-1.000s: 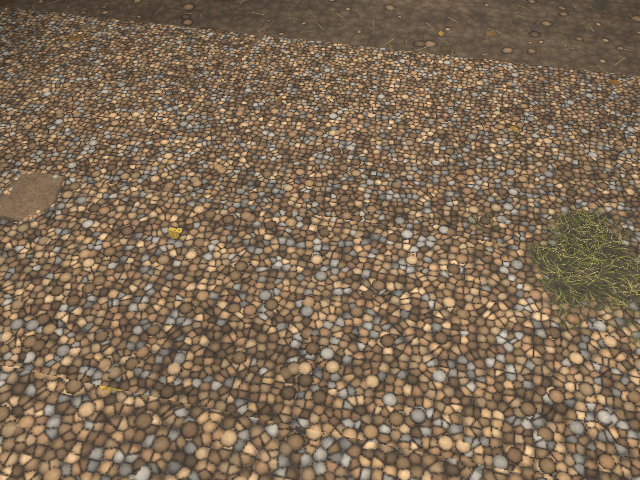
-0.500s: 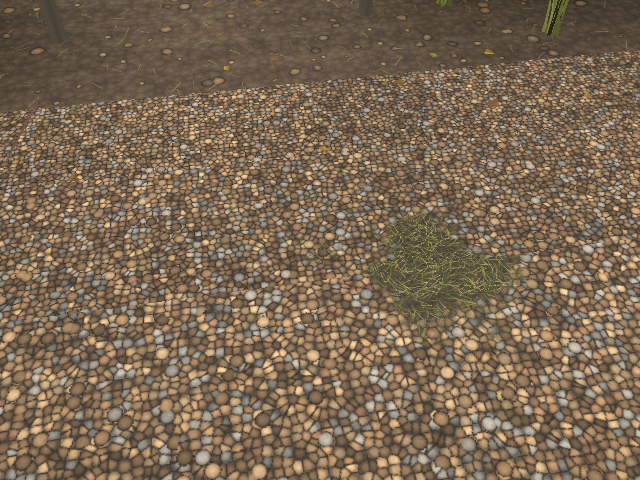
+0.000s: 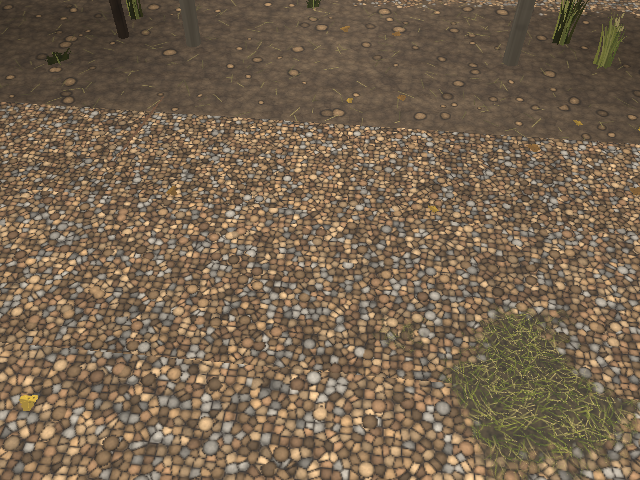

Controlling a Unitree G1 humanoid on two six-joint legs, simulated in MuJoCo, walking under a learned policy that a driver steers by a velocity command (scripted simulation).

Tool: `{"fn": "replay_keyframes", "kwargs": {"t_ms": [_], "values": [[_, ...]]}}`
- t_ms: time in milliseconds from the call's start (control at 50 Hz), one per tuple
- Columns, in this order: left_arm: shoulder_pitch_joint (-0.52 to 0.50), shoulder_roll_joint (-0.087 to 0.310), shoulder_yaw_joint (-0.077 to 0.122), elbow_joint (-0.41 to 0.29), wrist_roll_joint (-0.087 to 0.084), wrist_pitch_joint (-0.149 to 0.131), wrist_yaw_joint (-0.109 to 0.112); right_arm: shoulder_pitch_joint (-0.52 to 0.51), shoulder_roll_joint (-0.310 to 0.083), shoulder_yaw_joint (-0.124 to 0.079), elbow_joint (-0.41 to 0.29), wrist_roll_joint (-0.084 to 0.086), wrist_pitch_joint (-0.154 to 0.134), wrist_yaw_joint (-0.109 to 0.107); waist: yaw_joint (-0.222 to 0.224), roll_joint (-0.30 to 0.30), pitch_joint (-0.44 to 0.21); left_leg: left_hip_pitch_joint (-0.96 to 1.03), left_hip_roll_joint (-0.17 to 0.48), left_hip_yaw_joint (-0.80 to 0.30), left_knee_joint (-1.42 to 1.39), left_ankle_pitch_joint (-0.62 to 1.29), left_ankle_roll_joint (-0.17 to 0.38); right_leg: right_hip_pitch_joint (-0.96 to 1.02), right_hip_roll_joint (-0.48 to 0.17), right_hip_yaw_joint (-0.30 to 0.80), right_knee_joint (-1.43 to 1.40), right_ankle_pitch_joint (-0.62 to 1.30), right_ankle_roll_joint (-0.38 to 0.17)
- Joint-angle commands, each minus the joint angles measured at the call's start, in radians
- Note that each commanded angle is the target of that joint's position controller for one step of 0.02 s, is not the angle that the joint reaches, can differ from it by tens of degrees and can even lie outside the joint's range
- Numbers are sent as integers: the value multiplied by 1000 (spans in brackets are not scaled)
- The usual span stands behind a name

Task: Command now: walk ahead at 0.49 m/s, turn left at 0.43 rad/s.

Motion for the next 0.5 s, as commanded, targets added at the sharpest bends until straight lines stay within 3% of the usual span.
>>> {"fn": "replay_keyframes", "kwargs": {"t_ms": [20,40,80,120,140,160,180,200,220,240,260,280,300,320,340,360,380,400,420,440,460,500], "values": [[98,51,-16,-9,6,-1,-11,-63,-71,-16,-74,-15,8,-5,-6,-60,132,40,0,16,-68,72,21,-129,-282,169,-63,187,-155],[131,54,-23,8,3,-5,-6,-116,-68,-16,-91,-12,8,-11,2,-67,147,32,-7,23,-85,37,22,-85,-295,188,-57,208,-147],[206,74,-20,35,-19,2,16,-208,-65,-11,-111,-3,11,-9,50,-62,197,-67,2,41,-195,-46,10,69,-308,205,-11,218,-123],[252,89,-16,57,-26,19,31,-256,-45,-3,-112,2,15,-3,76,-47,223,-24,2,79,-282,-72,-6,97,-303,195,14,267,-108],[243,100,-12,60,-42,25,31,-260,-45,0,-101,-4,11,-2,75,-44,225,36,-5,101,-308,-118,-9,87,-294,180,33,303,-108],[249,106,-13,73,-37,30,26,-253,-68,-11,-81,4,9,-5,65,-37,197,130,-8,111,-295,-109,-5,59,-285,155,58,354,-92],[237,119,-9,72,-41,30,25,-231,-82,-17,-68,-4,9,-11,40,-28,184,201,-19,128,-327,-136,0,62,-265,126,100,447,-69],[228,138,-2,72,-43,34,23,-158,-109,-29,-25,-6,9,-21,13,-7,158,302,-34,147,-358,-156,-3,66,-242,96,202,556,-42],[206,152,-1,87,-23,50,9,24,-121,-42,45,-6,9,-31,-61,0,135,493,-22,129,-413,-72,4,4,-254,99,371,581,-22],[167,198,8,55,-15,55,-20,289,-207,-83,133,20,-12,-52,-159,89,27,839,-97,229,-439,69,25,-102,-182,16,548,653,34],[221,108,-18,50,25,51,-57,534,-288,-117,176,6,-7,-54,-214,147,-176,1415,-1,120,-150,394,210,-493,-155,18,903,402,122],[279,33,-50,34,24,49,-102,661,-337,-136,222,20,1,-40,-241,184,-500,1833,221,-176,112,733,456,-710,-69,116,1330,-300,187],[-5,162,-6,-74,-41,34,-115,766,-260,-124,257,7,7,-40,-385,31,-455,1824,245,-300,21,568,441,-961,-42,176,1505,-382,218],[-204,174,3,-178,-76,2,-100,686,-268,-129,248,31,-3,-47,-379,21,-285,1616,251,-319,-86,264,402,-1121,-82,200,1453,-373,202],[-311,178,3,-242,-58,-9,-74,478,-204,-104,179,49,0,-48,-297,-105,-145,1294,234,-310,-215,-113,338,-1082,-158,246,1214,-308,141],[-317,204,17,-244,-25,-21,-37,269,-152,-77,103,41,-13,-41,-183,-144,-11,883,203,-246,-309,-96,332,-886,-199,262,922,-157,100],[-271,160,12,-232,-26,-12,-8,165,-100,-52,69,21,-29,-33,-78,-94,69,567,202,-230,-398,-103,328,-690,-241,273,741,-69,67],[-184,111,7,-191,-38,11,4,77,-106,-49,36,38,-38,-24,-17,-55,92,292,155,-176,-495,-182,327,-467,-248,267,474,35,63],[-147,79,-7,-200,-42,32,-1,39,-166,-58,30,41,-49,-10,34,8,113,134,96,-157,-516,-269,302,-309,-231,226,357,85,62],[-129,87,-9,-200,-62,43,-12,35,-216,-77,21,44,-55,0,39,-5,87,70,58,-144,-515,-343,278,-202,-199,190,275,163,65],[-158,81,-20,-195,-80,51,-22,39,-244,-90,12,36,-57,14,20,-27,74,68,45,-159,-517,-426,257,-165,-169,176,194,326,67],[-220,121,-16,-208,-74,49,-22,92,-230,-102,14,31,-54,36,-19,-30,57,127,22,-174,-443,-551,221,-134,-135,169,113,511,54]]}}
Velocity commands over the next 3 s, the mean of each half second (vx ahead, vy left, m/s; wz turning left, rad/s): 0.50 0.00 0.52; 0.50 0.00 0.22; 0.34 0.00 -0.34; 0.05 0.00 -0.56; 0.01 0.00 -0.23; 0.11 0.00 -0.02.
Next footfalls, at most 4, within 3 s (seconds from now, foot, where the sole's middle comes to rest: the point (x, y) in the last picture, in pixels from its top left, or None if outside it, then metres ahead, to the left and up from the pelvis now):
0.24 left None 0.34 0.16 -0.93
0.58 right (363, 444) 0.66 -0.01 -0.93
1.12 left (247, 400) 0.75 0.28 -0.93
1.60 right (328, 323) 1.12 0.11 -1.11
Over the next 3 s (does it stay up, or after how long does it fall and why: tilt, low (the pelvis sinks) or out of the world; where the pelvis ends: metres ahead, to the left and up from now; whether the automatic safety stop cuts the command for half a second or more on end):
stays up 1.10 0.23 -0.32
